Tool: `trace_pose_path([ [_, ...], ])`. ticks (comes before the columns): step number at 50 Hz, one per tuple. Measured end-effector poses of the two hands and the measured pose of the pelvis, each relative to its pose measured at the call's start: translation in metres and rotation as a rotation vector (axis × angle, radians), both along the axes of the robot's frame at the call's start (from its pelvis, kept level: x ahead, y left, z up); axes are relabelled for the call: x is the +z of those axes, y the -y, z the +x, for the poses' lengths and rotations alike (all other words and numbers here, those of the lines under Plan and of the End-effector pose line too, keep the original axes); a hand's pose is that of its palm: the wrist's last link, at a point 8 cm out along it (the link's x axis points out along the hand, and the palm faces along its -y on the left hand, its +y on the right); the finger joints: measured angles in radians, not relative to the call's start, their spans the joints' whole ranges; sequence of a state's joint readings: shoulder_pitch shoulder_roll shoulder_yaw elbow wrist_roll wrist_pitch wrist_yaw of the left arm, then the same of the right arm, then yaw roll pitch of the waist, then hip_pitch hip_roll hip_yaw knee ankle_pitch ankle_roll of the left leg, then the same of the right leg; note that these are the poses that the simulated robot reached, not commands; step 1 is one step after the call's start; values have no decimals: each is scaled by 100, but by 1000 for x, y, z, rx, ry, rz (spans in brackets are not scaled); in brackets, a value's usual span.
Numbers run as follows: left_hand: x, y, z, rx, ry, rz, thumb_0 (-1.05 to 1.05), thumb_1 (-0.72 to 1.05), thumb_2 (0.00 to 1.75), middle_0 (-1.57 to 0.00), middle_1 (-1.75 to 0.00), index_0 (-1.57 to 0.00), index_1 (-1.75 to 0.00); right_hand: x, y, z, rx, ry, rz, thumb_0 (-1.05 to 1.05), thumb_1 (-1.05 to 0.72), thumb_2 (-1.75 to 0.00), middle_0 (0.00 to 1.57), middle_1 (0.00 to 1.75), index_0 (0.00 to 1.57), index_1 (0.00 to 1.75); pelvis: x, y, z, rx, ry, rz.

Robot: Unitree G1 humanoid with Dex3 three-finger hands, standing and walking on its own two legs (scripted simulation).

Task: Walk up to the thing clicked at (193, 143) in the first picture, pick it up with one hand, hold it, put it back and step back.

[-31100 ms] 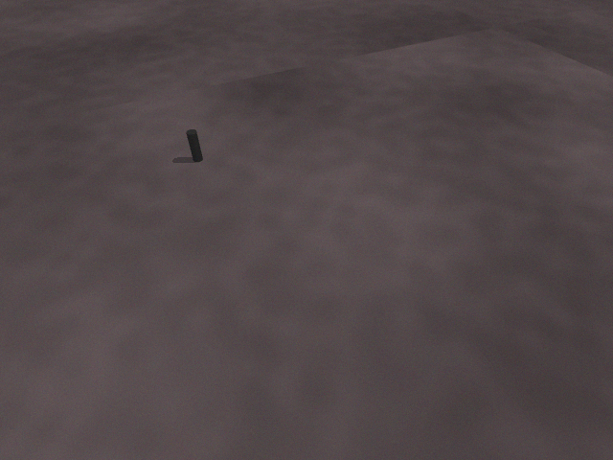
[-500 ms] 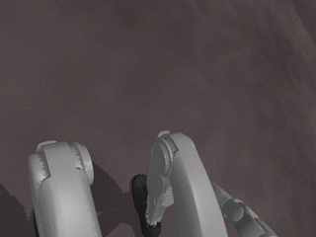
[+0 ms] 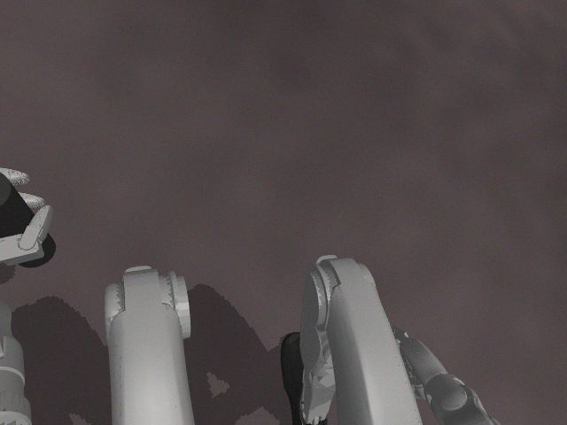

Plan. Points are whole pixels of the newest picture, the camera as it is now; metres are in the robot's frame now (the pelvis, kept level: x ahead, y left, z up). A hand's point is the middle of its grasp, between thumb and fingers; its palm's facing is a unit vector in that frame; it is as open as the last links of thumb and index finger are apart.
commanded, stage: settle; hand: left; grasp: from the side
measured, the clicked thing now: (11, 225) +0.38 +0.33 -0.09
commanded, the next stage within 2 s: lift in 1.02 s
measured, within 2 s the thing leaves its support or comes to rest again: neither
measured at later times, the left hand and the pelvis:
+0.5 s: hand (16, 194) +0.39 +0.30 -0.02, palm faces +0.35 -0.93 -0.06, open 7.3 cm; pelvis +0.01 -0.01 +0.03, yaw +3 degrees
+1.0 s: hand (0, 181) +0.39 +0.30 +0.01, palm faces +0.36 -0.93 -0.06, open 7.3 cm; pelvis +0.01 -0.01 +0.05, yaw +5 degrees
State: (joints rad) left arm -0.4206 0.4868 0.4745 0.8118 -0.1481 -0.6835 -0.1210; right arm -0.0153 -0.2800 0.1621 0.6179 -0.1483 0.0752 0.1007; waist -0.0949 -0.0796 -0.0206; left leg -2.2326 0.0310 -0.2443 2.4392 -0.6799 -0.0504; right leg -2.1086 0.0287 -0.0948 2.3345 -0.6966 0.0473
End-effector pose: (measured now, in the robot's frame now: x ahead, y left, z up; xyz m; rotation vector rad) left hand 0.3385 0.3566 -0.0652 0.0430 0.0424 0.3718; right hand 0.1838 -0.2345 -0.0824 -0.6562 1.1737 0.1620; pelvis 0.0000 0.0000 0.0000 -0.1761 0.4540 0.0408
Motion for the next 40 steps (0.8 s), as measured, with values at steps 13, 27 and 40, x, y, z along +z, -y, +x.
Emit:
trace_pose_path([
  [13, 39, 3, 13, -2, -7, 13, -2, -2, 108, -92, -105, -86, -104, -8, 20, -12, -118, -37, 41, 0, -88, -89, 21, 30, 20, 30, 15, 8, 8, 13, -67, 45],
  [27, 57, 16, 11, -10, -20, 1, -2, -2, 108, -92, -105, -86, -104, 2, 30, -7, -151, 4, 46, 0, -89, -90, 21, 30, 20, 30, 29, 14, 8, 18, -82, 72],
  [40, 79, 9, 15, -7, -18, 0, -2, -2, 109, -93, -104, -86, -104, 13, 25, -9, -163, 20, 60, 0, -89, -90, 21, 30, 20, 30, 41, 11, 7, 27, -90, 75],
])
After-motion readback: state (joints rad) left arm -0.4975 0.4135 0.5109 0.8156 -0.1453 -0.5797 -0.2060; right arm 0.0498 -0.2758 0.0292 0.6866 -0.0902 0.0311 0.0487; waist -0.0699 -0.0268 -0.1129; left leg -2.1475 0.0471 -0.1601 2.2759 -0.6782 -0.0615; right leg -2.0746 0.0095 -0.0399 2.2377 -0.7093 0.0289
